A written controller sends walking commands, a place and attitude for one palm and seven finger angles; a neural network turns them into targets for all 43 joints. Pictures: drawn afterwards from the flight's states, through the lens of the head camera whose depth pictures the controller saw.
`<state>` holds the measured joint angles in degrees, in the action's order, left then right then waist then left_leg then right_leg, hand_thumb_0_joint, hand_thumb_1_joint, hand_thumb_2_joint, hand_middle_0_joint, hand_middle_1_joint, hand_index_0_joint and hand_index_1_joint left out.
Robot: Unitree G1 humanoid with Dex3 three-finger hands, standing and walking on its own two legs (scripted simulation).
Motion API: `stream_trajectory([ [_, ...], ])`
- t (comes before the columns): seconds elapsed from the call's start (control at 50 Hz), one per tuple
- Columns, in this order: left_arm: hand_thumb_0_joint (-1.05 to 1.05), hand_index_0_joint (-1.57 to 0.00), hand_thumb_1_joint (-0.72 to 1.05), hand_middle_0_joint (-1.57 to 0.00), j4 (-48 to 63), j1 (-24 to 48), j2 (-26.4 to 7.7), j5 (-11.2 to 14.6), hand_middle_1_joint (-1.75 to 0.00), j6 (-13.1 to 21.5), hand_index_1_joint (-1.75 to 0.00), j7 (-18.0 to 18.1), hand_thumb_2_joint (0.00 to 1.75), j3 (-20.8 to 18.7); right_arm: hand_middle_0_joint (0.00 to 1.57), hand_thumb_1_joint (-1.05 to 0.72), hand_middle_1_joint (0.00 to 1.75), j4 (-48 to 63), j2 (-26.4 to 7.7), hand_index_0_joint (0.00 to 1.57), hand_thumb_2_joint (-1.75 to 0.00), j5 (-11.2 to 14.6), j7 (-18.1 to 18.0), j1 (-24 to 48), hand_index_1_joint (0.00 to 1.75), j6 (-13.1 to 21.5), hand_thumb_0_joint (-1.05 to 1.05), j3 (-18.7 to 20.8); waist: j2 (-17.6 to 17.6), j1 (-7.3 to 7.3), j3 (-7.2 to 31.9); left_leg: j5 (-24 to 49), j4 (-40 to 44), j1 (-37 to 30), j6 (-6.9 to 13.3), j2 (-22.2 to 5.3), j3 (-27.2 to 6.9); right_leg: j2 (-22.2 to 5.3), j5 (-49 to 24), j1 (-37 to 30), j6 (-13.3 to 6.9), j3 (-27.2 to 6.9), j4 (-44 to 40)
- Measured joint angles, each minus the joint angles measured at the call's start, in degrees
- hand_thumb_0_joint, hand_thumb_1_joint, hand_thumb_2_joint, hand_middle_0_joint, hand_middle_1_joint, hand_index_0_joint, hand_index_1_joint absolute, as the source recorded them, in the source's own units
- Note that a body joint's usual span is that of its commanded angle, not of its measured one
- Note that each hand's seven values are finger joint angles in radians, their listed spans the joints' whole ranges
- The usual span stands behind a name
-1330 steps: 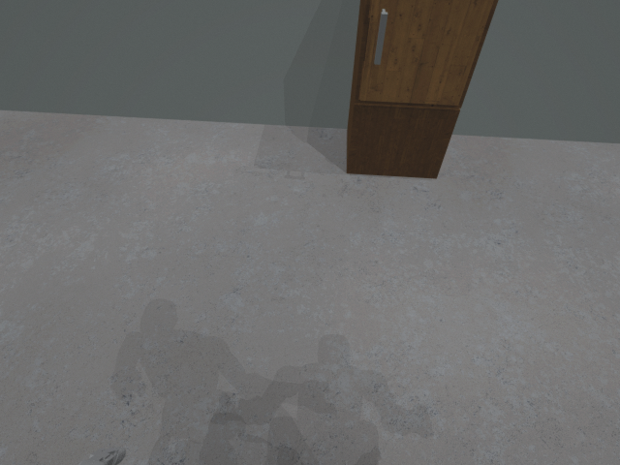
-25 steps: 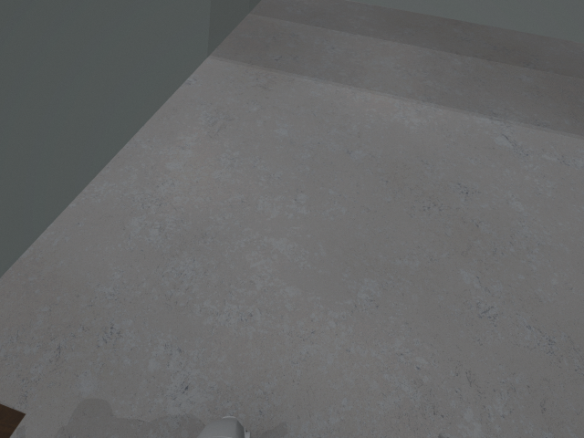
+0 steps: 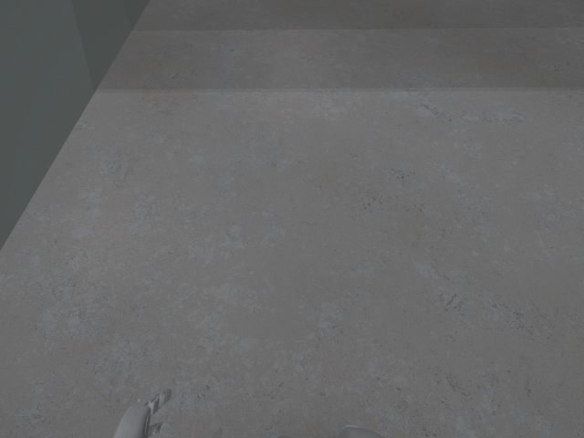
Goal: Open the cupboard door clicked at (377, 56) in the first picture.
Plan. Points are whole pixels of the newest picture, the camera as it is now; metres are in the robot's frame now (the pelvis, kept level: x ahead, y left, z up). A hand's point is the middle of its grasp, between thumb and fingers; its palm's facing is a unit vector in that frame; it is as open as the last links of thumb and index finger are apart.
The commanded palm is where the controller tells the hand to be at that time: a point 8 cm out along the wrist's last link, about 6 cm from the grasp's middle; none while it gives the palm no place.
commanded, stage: walk to a spot facing it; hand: left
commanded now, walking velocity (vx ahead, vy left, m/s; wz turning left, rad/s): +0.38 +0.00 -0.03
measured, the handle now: out of the picture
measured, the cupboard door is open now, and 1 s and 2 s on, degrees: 42 42 42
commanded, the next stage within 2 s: turn to face it in 0.42 s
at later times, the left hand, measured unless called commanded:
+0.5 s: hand (181, 395) +0.21 +0.19 -0.17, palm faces +0.04 -0.99 -0.15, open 7.4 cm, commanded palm none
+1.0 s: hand (208, 276) +0.42 +0.18 -0.17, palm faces +0.22 -0.96 -0.19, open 7.3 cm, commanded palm none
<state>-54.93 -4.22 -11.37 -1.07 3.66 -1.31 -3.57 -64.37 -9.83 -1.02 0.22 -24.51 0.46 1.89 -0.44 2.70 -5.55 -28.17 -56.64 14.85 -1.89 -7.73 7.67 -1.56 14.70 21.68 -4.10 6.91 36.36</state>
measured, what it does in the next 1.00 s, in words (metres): walks ahead: left foot, then right foot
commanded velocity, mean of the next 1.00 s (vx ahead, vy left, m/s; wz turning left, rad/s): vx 0.16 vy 0.00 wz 0.26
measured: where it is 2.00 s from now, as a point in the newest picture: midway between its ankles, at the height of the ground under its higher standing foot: (317, 339)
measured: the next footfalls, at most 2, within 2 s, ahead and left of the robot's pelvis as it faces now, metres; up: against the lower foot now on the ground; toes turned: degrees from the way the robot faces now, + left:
left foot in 0.36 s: +0.31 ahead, +0.13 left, +0.00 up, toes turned +7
right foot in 0.70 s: +0.40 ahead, -0.13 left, +0.00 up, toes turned -7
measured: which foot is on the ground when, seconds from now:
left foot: up 0.00-0.34, down 0.36-0.70, up 0.72-1.00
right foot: down 0.00-0.36, up 0.38-0.68, down 0.70-1.00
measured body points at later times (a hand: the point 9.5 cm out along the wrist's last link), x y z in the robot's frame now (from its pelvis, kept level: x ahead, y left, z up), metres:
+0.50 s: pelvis +0.23 +0.02 +0.01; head +0.26 +0.03 +0.45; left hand +0.21 +0.25 -0.16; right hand +0.31 -0.22 -0.13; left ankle +0.27 +0.12 -0.72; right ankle +0.15 -0.09 -0.64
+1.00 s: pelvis +0.38 -0.02 +0.00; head +0.42 +0.01 +0.45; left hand +0.41 +0.23 -0.15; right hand +0.47 -0.25 -0.14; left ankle +0.39 +0.10 -0.71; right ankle +0.36 -0.13 -0.72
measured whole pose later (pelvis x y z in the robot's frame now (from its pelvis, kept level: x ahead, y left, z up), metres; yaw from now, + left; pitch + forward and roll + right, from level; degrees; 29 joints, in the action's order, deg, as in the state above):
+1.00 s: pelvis +0.38 -0.02 +0.00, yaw +11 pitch +1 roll +1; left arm -55.4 -9.3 -11.3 -1.2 0.8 1.2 -3.5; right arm -56.9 -10.6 -0.9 1.2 -11.2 -1.6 2.7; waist 3.2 1.1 -4.9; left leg -17.7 -38.0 22.0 -1.9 -2.8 8.4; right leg -8.7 21.0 12.8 0.8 16.5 34.6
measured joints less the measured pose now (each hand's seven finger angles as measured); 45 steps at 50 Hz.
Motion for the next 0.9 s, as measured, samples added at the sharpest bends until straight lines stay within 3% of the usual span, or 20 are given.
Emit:
stream_trajectory([
  [0.06,0.0,-0.2,0.91,-0.2,-1.4,-2.8,1.2,0.3,-0.3,-0.1,-0.3,1.0,0.89,0.4,0.19,-0.91,0.3,0.4,0.0,0.2,-0.9,-0.2,-0.2,3.6,0.3,-0.2,0.01,0.6,0.1,0.02,0.4,4.8,-7.8,8.3,0.2,0.2,-2.5,1.4,-0.2,-5.2,0.3,0.1,-5.3],
  [0.16,-0.02,-0.2,0.95,-0.2,-4.3,-7.8,0.5,0.4,-0.3,0.4,-0.3,1.9,0.89,-0.5,0.19,-0.91,0.3,3.8,1.0,0.2,-0.9,-0.4,0.3,8.8,0.3,0.5,0.01,1.0,0.8,-0.71,2.4,12.1,2.2,15.4,-0.3,-0.3,-2.7,3.1,-0.8,-12.4,-0.3,0.1,-13.9],
  [0.32,0.0,-0.2,0.92,-0.2,-9.1,-14.6,1.0,0.1,-0.3,0.2,-0.3,1.3,0.89,0.6,0.19,-0.92,0.3,6.7,0.0,0.2,-0.9,-0.3,1.2,16.2,0.3,1.6,0.0,1.1,1.6,-3.54,2.2,16.6,20.5,12.1,1.2,2.2,-1.3,3.3,5.6,-21.3,1.7,0.0,-15.5],
  [0.36,0.0,-0.2,0.92,-0.2,-9.9,-16.7,1.6,0.3,-0.3,-0.1,-0.3,1.2,0.89,0.7,0.19,-0.92,0.3,7.6,-0.8,0.2,-0.9,-0.6,1.0,17.0,0.3,2.7,0.0,0.8,1.5,-3.97,2.2,19.4,25.2,8.6,3.1,3.1,-1.0,2.7,9.9,-20.5,2.4,-0.4,-9.1],
  [0.4,0.0,-0.2,0.91,-0.2,-10.4,-17.1,1.7,0.5,-0.3,-1.1,-0.3,1.1,0.89,0.8,0.19,-0.91,0.3,8.2,-0.7,0.2,-0.9,-1.1,0.4,17.7,0.3,3.7,0.0,0.8,2.3,-3.88,1.6,19.0,21.4,8.7,4.4,3.5,-0.1,1.6,13.6,-14.1,2.0,-2.0,8.7],
  [0.46,0.01,-0.2,0.91,-0.2,-10.2,-15.4,1.4,0.0,-0.3,-2.2,-0.3,0.8,0.89,0.7,0.19,-0.91,0.3,8.5,0.0,0.2,-0.9,-1.1,-0.3,16.0,0.3,3.7,0.0,0.4,3.1,-4.08,1.7,14.8,21.8,6.2,4.1,4.4,1.1,0.5,10.7,-3.0,1.9,-4.0,29.0],
  [0.5,0.01,-0.2,0.91,-0.2,-9.0,-13.6,1.3,-0.3,-0.3,-2.6,-0.3,0.5,0.89,0.5,0.19,-0.91,0.3,7.6,0.5,0.2,-0.9,-1.0,-0.8,14.2,0.3,3.7,0.0,0.1,3.0,-4.32,1.9,15.3,25.2,3.5,3.4,4.9,1.4,-1.0,7.1,2.3,2.4,-4.2,31.4],
  [0.58,0.01,-0.2,0.91,-0.2,-6.2,-10.4,1.8,-0.3,-0.3,-2.5,-0.3,0.4,0.89,0.5,0.2,-0.93,0.3,5.0,0.5,0.2,-0.9,-0.7,-1.4,10.6,0.3,3.0,0.0,0.1,1.8,-4.23,2.3,15.9,31.4,-1.7,3.0,5.1,2.0,-3.4,2.6,6.6,3.7,-3.7,19.8],
  [0.68,0.01,-0.2,0.93,-0.2,-4.4,-6.9,0.3,-0.4,-0.3,-1.8,-0.3,0.8,0.89,0.6,0.2,-0.93,0.3,2.3,0.9,0.2,-0.9,-0.2,-1.0,6.1,0.3,1.4,0.0,-0.2,1.1,-1.9,2.3,11.6,28.7,-3.6,0.9,4.8,0.0,-3.6,-3.4,1.4,5.1,-1.8,-0.5],
  [0.7,0.01,-0.2,0.93,-0.2,-3.9,-6.6,-0.2,-0.4,-0.3,-1.4,-0.3,0.9,0.89,0.6,0.2,-0.92,0.3,1.9,1.3,0.2,-0.9,0.0,-0.8,5.0,0.3,0.9,0.0,-0.3,1.7,-1.73,2.7,9.8,26.6,-3.1,0.4,5.3,-0.4,-3.9,-3.6,-0.1,4.3,-1.9,-3.1],
  [0.76,0.01,-0.2,0.92,-0.2,-3.3,-4.6,0.9,-0.4,-0.3,-0.9,-0.3,1.5,0.89,0.7,0.2,-0.92,0.3,0.7,0.6,0.2,-0.9,0.2,-0.5,5.0,0.3,-1.3,0.0,0.2,-0.3,-1.13,1.9,-0.7,12.1,2.2,0.6,5.1,-3.1,-3.7,1.0,-1.2,2.8,0.8,-0.6],
  [0.82,0.0,-0.2,0.91,-0.2,-2.2,-4.0,1.6,-0.3,-0.3,-1.2,-0.3,2.3,0.89,0.8,0.2,-0.91,0.3,0.9,0.5,0.2,-0.9,0.5,-0.3,6.5,0.3,-2.4,0.01,0.6,0.2,-0.92,1.3,-2.0,-1.6,8.3,0.2,5.5,-3.4,-4.5,1.3,-4.5,3.1,3.2,-3.3],
  [0.9,0.0,-0.2,0.92,-0.2,-1.3,-4.2,1.4,-0.3,-0.3,-1.9,-0.3,2.9,0.89,0.2,0.19,-0.91,0.3,3.2,0.6,0.2,-0.9,0.4,0.3,9.2,0.3,-2.7,0.01,0.7,2.3,-0.99,1.5,1.0,2.2,10.7,-0.5,4.8,-1.5,-5.6,1.7,-7.8,3.4,6.2,-6.3],
])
